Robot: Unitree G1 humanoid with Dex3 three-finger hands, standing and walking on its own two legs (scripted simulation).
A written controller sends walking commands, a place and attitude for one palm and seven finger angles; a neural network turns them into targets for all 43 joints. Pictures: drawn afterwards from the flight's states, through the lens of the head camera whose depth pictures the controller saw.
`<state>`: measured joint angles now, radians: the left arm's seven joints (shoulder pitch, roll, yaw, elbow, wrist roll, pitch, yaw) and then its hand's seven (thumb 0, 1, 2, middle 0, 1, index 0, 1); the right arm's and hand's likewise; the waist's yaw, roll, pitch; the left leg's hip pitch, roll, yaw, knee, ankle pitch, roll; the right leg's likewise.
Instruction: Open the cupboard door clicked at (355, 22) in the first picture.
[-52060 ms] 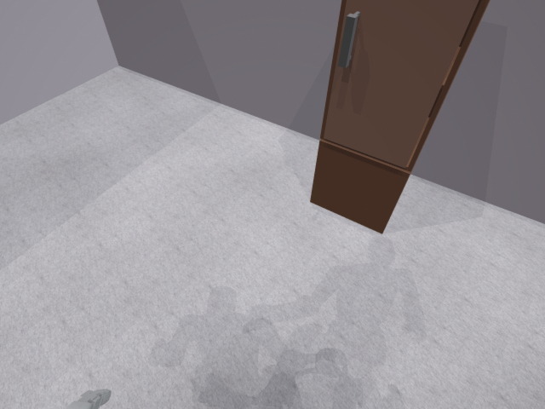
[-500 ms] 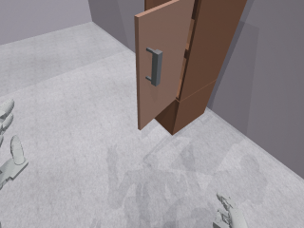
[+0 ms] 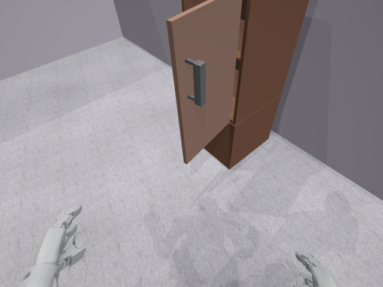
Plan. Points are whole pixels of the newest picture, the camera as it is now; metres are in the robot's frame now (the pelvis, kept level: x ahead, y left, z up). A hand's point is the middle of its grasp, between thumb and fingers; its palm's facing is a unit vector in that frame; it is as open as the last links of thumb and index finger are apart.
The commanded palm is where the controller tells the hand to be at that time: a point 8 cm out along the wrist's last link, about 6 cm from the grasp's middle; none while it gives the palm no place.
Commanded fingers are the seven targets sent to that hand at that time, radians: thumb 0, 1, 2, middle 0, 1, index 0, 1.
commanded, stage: let the arm hang, fingers relaxed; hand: left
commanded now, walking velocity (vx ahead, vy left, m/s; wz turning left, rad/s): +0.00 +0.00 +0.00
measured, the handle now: (194, 82) +0.67 +0.03 +0.07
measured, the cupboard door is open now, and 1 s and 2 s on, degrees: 100 100 100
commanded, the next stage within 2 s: look to check the result in 0.96 s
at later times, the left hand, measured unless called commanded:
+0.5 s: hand out of the picture -0.02 +0.16 -0.15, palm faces +0.02 -0.97 -0.26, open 7.3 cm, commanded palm none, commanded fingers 0.00 0.90 0.90 -0.20 -0.30 -0.20 -0.30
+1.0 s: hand out of the picture +0.01 +0.11 -0.16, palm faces +0.04 -0.98 -0.18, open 7.3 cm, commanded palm none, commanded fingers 0.00 0.90 0.90 -0.20 -0.30 -0.20 -0.30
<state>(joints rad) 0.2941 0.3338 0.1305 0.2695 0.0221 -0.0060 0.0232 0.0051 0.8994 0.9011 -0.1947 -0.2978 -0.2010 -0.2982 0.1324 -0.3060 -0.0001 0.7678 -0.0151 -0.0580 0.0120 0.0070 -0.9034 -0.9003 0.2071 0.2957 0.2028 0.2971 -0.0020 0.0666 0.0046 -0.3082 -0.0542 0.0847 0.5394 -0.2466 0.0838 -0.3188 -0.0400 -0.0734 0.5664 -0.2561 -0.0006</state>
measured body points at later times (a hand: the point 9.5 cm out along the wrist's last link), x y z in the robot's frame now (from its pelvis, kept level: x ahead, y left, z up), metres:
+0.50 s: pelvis +0.00 -0.04 +0.01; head +0.02 -0.06 +0.46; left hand -0.02 +0.21 -0.13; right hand -0.02 -0.25 -0.16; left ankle +0.03 +0.06 -0.73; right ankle +0.03 -0.12 -0.73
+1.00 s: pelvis +0.03 -0.05 +0.01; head +0.04 -0.06 +0.46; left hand +0.01 +0.16 -0.15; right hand -0.01 -0.25 -0.16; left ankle +0.03 +0.06 -0.73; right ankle +0.03 -0.12 -0.73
